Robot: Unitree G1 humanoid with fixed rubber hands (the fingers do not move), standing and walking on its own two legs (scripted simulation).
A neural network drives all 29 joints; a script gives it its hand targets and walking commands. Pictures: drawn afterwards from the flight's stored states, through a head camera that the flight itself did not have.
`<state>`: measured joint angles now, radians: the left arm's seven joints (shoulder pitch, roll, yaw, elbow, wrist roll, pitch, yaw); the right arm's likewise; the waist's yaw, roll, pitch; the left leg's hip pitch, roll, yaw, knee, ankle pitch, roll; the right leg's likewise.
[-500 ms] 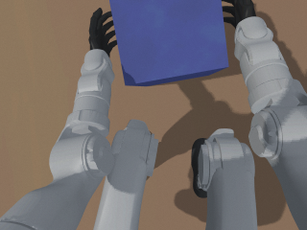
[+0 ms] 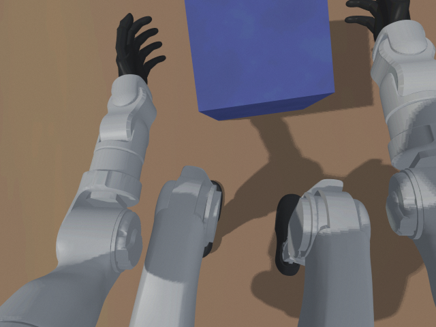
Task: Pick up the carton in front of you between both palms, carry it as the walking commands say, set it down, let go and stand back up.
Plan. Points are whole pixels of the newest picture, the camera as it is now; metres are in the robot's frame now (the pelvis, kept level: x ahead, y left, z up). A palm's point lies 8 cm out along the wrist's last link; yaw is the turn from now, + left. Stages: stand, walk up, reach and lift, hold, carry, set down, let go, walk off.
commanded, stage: set down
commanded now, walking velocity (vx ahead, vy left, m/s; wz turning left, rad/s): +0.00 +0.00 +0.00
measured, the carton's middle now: (256, 59) +0.54 +0.00 -0.27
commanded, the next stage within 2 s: let go in 0.80 s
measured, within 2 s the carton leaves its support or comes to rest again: neither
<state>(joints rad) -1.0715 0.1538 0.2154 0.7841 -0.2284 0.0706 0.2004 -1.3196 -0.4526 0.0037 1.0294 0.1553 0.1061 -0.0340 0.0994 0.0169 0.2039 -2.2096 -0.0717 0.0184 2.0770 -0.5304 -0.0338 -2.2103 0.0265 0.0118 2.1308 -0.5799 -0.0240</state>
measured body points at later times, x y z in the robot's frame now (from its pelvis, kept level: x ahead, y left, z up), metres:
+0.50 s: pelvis +0.02 +0.00 +0.13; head +0.33 -0.03 +0.46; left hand +0.49 +0.20 +0.02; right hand +0.56 -0.19 +0.01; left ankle +0.13 +0.12 -0.36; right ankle +0.11 -0.11 -0.36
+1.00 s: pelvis +0.06 -0.01 +0.26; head +0.32 -0.03 +0.63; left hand +0.47 +0.20 +0.15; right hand +0.53 -0.21 +0.15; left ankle +0.12 +0.12 -0.36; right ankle +0.10 -0.11 -0.36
